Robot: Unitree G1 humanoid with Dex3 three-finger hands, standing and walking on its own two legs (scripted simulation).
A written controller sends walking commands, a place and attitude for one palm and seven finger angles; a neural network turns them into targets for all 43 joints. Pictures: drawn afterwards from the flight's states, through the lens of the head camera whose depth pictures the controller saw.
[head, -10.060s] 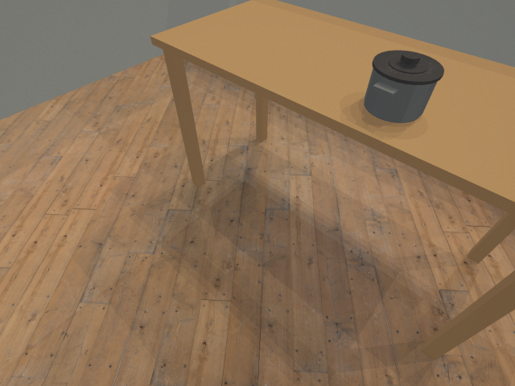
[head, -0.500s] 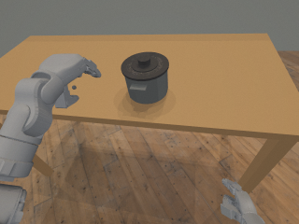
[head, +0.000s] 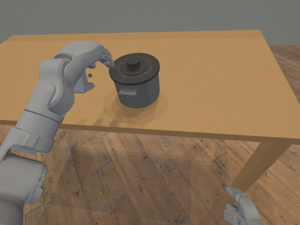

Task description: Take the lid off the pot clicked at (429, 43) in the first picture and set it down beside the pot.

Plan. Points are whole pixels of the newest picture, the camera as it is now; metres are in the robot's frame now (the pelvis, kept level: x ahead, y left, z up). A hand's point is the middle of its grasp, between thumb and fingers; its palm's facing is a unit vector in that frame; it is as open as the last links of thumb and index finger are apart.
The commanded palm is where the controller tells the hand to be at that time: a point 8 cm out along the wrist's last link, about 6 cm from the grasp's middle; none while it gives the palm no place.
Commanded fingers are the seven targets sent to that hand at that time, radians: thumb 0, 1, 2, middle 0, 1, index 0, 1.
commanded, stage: move the open hand above the knob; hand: left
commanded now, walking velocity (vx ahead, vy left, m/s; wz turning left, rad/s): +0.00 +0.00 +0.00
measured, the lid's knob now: (133, 62) +0.55 +0.08 +0.15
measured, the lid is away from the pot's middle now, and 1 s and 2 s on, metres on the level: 0.00 0.00 0.00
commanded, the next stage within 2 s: lower the open fingers around the knob in 1.52 s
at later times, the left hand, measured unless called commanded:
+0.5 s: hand (116, 56) +0.49 +0.11 +0.21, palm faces -0.23 -0.01 -0.97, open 10.2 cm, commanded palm +0.48 +0.11 +0.28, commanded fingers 0.00 -0.40 1.62 -0.84 -0.08 -0.84 -0.08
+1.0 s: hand (128, 45) +0.53 +0.08 +0.22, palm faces -0.26 -0.04 -0.96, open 10.2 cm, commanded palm +0.51 +0.10 +0.28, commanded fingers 0.00 -0.40 1.62 -0.84 -0.08 -0.84 -0.08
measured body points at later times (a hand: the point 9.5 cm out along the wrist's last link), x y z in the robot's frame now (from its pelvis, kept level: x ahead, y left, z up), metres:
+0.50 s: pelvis +0.02 +0.01 +0.00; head +0.05 -0.03 +0.45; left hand +0.49 +0.11 +0.27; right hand +0.15 -0.24 -0.13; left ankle +0.05 +0.11 -0.73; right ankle -0.03 -0.12 -0.73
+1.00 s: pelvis +0.04 +0.00 +0.01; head +0.08 -0.04 +0.45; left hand +0.54 +0.08 +0.27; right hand +0.09 -0.26 -0.14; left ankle +0.05 +0.11 -0.73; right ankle -0.03 -0.12 -0.73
